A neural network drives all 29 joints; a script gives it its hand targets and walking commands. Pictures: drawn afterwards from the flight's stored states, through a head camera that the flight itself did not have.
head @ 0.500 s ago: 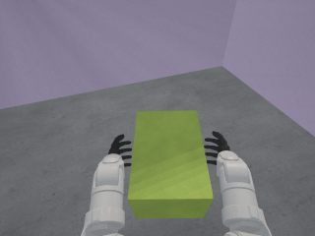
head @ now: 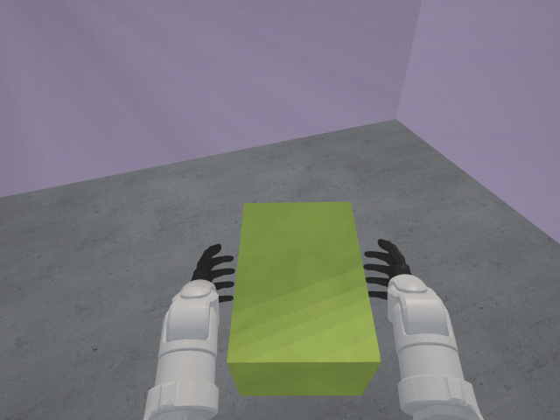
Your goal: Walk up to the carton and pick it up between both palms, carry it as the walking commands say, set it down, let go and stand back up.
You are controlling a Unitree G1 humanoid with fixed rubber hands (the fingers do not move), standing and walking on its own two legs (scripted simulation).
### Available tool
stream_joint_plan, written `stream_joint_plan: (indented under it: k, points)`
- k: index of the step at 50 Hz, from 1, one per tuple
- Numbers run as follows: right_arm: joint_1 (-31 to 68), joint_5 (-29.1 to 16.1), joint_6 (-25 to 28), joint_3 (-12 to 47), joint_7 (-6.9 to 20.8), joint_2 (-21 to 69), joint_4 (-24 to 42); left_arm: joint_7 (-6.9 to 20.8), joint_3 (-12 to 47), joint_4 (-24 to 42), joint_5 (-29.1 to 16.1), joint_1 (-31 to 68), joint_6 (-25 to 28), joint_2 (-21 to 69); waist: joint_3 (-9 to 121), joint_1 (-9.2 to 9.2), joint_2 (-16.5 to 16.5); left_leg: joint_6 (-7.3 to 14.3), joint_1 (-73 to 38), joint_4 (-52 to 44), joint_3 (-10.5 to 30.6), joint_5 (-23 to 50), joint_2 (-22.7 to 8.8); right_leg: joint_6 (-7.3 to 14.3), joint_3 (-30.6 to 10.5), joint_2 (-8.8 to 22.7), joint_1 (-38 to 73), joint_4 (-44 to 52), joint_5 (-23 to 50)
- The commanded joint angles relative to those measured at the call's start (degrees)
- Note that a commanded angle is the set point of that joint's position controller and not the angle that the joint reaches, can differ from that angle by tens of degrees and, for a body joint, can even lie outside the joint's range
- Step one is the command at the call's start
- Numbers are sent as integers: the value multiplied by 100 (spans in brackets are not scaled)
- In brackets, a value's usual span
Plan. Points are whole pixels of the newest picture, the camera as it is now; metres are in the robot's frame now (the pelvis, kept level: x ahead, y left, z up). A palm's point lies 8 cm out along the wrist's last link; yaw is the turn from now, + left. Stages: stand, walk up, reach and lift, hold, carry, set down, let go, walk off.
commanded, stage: reach and lift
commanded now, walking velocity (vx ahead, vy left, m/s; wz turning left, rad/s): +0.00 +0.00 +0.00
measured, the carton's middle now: (299, 292) +0.35 +0.00 -0.04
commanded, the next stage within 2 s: hold in 0.18 s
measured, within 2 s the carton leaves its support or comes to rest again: neither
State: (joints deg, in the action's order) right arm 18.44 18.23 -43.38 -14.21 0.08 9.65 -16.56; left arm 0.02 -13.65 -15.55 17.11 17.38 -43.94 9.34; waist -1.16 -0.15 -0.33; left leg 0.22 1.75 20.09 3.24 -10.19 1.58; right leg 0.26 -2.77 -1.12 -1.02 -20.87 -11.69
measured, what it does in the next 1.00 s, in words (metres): lifts its right foot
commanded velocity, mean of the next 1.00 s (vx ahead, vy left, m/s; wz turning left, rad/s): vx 0.22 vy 0.00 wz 0.00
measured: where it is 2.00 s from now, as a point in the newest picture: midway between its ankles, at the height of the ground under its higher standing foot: outside the picture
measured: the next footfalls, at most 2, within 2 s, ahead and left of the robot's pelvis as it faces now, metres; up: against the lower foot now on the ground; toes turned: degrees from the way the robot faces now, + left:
right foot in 1.18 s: +0.28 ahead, -0.08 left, +0.00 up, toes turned -5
left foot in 1.40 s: +0.21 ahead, +0.14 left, +0.00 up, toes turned +11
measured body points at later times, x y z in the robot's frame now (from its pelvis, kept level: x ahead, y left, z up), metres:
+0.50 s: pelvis -0.01 +0.00 +0.00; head -0.06 +0.00 +0.45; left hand +0.29 +0.15 +0.04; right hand +0.29 -0.15 +0.04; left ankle +0.02 +0.12 -0.75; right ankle +0.01 -0.12 -0.75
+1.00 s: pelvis +0.07 +0.03 +0.01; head +0.05 +0.04 +0.45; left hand +0.36 +0.19 +0.08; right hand +0.37 -0.10 +0.07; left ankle +0.02 +0.12 -0.75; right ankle +0.09 -0.10 -0.70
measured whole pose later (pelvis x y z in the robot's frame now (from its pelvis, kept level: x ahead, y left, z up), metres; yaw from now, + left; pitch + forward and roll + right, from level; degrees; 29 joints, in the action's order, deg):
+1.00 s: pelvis +0.07 +0.03 +0.01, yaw +3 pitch +6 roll -3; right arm 14.4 6.9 -63.7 -7.0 -13.0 8.6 4.4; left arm -16.5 -4.8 4.1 5.2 16.2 -63.9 8.9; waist 9.6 0.2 2.3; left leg 1.9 12.1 19.7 -3.0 -13.5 -2.0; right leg -1.3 6.2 1.7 -28.0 -43.1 -19.0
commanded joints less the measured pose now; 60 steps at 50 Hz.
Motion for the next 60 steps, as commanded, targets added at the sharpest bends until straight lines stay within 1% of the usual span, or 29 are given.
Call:
stream_joint_plan:
  k: [1, 14, 29, 30, 31, 32, 33, 34, 35, 36, 37, 38, 39, 40, 41, 42, 43, 44, 45, 46, 48, 50, 52, 54, 56, 57, 58, 59, 60]
  points:
    - [2451, -1497, 179, 2767, 1381, 5351, 219, 1385, 2805, 392, -1541, 2677, 261, 5221, 1336, -2, -1, -22, -339, -191, 148, 1035, 307, -109, -169, -302, 114, 288, 1051]
    - [2266, -1580, 145, 2896, 1365, 5301, 411, 1364, 2941, 578, -1624, 2502, 222, 5134, 1239, -10, -5, -16, -186, -147, 155, 880, 311, -88, -186, -290, 123, 284, 949]
    - [2429, -1611, 171, 2908, 1417, 5293, 321, 1374, 2951, 439, -1646, 2630, 210, 5232, 1178, -24, 37, -18, -49, -147, 144, 544, 285, -8, -159, -300, -15, 277, 530]
    - [2643, -1805, 127, 3267, 1411, 5204, 306, 1441, 3267, 388, -1704, 2752, 141, 5295, 1235, 93, 153, 146, 1252, 16, 320, -637, -690, 76, -69, 657, -600, -155, -986]
    - [2805, -1884, 121, 3270, 1405, 5210, 309, 1459, 3336, 452, -1791, 2969, 137, 5308, 1182, 92, 173, 200, 1612, -197, 453, -2111, -711, 143, -294, 689, -687, 13, -2150]
    - [2866, -1968, 99, 3359, 1398, 5240, 385, 1447, 3466, 570, -1886, 3150, 134, 5339, 1076, 90, 119, 198, 2023, -144, 384, -2923, -623, 195, -399, 686, -812, 61, -2909]
    - [2931, -2145, 73, 3533, 1378, 5279, 631, 1421, 3643, 741, -2024, 3165, 122, 5355, 1061, 122, -43, 128, 2293, 117, 170, -2816, -499, 248, -510, 743, -716, 119, -2916]
    - [2928, -2331, 20, 3741, 1352, 5338, 920, 1371, 3799, 965, -2151, 3129, 79, 5351, 1246, 153, -288, 54, 2388, 590, -56, -2159, -390, 358, -795, 953, -491, 257, -2592]
    - [2992, -2497, -62, 3934, 1314, 5391, 1169, 1290, 3864, 1028, -2235, 3060, 7, 5269, 1584, 148, -600, 0, 2367, 1196, -370, -1422, -249, 511, -1227, 1264, -294, 478, -2373]
    - [2969, -2640, -191, 4025, 1290, 5372, 1311, 1193, 3879, 1119, -2277, 2923, -109, 5257, 1806, 116, -760, 19, 2397, 1570, -544, -1157, -238, 660, -1584, 1551, -233, 591, -2230]
    - [2958, -2725, -341, 4067, 1274, 5324, 1397, 1116, 3911, 1192, -2310, 2829, -258, 5260, 1899, 80, -822, 38, 2317, 1718, -637, -1231, -301, 746, -1681, 1738, -437, 745, -2461]
    - [2919, -2795, -514, 4093, 1262, 5260, 1501, 1073, 3998, 1277, -2367, 2752, -423, 5280, 1831, 47, -856, 68, 2105, 1466, -703, -1330, -347, 754, -1562, 1746, -816, 852, -2885]
    - [2831, -2889, -703, 4130, 1253, 5220, 1650, 1050, 4122, 1435, -2471, 2660, -583, 5321, 1693, 29, -837, 94, 1679, 1053, -757, -1378, -348, 666, -1241, 1572, -1319, 731, -3097]
    - [2756, -2963, -876, 4168, 1239, 5209, 1757, 1037, 4237, 1620, -2587, 2677, -738, 5357, 1588, 22, -621, 120, 1247, 573, -678, -1429, -352, 489, -761, 1222, -1760, 368, -3048]
    - [2781, -3001, -1015, 4192, 1208, 5169, 1824, 1037, 4383, 1833, -2715, 2838, -903, 5393, 1499, 16, 107, 298, 974, -63, 288, -2006, -879, 201, -91, 730, -2304, -536, -2605]
    - [2653, -3041, -1163, 4224, 1164, 5174, 1938, 1033, 4585, 2015, -2903, 2952, -1098, 5515, 1531, -34, 1262, 629, 382, -992, 1748, -2792, -1658, -108, 748, 201, -3083, -2020, -1779]
    - [2484, -3056, -1310, 4272, 1110, 5166, 2011, 1031, 4735, 2082, -3114, 2908, -1286, 5583, 1362, -57, 1506, 979, -207, -1307, 2716, -2779, -2238, -141, 813, 139, -4143, -2438, -1713]
    - [2448, -3136, -1439, 4321, 1056, 5176, 2188, 1038, 4836, 2182, -3293, 2913, -1424, 5597, 1444, -63, 1169, 1209, -447, -1190, 2845, -2132, -2423, -103, 553, 380, -4454, -2686, -1539]
    - [2573, -3238, -1554, 4403, 1017, 5247, 2425, 1037, 4841, 2216, -3400, 2922, -1544, 5669, 1671, -73, 743, 1210, -691, -1018, 2562, -1429, -2363, -88, 505, 459, -4506, -2721, -1360]
    - [2810, -3339, -1651, 4453, 992, 5290, 2694, 1018, 4816, 2246, -3491, 2945, -1650, 5790, 1875, -91, 557, 1091, -852, -920, 2076, -898, -2217, -102, 563, 494, -4406, -2560, -1168]
    - [3037, -3485, -1879, 4371, 947, 5320, 2881, 949, 4763, 2378, -3657, 3034, -1862, 5886, 2026, -126, 747, 886, -854, -852, 1242, -72, -1897, -170, 865, 411, -4084, -2232, -693]
    - [2872, -3535, -2135, 4270, 926, 5337, 2753, 885, 4634, 2336, -3665, 2994, -2086, 5850, 2069, -139, 860, 835, -805, -763, 841, 344, -1740, -197, 1037, 327, -3873, -1988, -417]
    - [2900, -3591, -2335, 4235, 930, 5350, 2738, 833, 4513, 2308, -3626, 3024, -2258, 5832, 2037, -167, 910, 886, -704, -703, 584, 480, -1679, -204, 1168, 259, -3703, -1680, -245]
    - [2975, -3649, -2469, 4264, 934, 5427, 2783, 799, 4428, 2386, -3602, 3082, -2383, 5880, 1908, -172, 1018, 810, -473, -358, 159, 1892, -1562, -191, 1353, 110, -3263, -1240, 14]
    - [2969, -3679, -2574, 4296, 935, 5525, 2802, 787, 4354, 2427, -3602, 3029, -2481, 5917, 2017, -112, 939, 512, 5, 404, -472, 2975, -1271, -128, 1528, -41, -2118, -417, 821]
    - [2866, -3667, -2624, 4300, 935, 5594, 2738, 800, 4315, 2425, -3580, 3020, -2526, 5895, 2167, -88, 833, 301, 373, 842, -649, 3095, -1121, -64, 1427, 45, -1378, -139, 1447]
    - [2749, -3642, -2664, 4301, 936, 5628, 2639, 834, 4279, 2428, -3542, 3026, -2573, 5869, 2375, -42, 767, 76, 966, 1205, -630, 2813, -1084, 32, 1088, 437, -531, -86, 2192]
    - [2690, -3652, -2702, 4330, 947, 5618, 2562, 875, 4208, 2427, -3482, 2993, -2616, 5857, 2748, -1, 370, -177, 1774, 1774, -608, 1428, -875, 173, 244, 1230, 504, -409, 4424]
    - [2898, -3734, -2758, 4432, 961, 5821, 2526, 897, 4210, 2488, -3516, 3227, -2609, 5876, 3280, 74, -682, -355, 2638, 2521, -630, -914, -551, 727, -630, 2216, 1666, -1102, 7558]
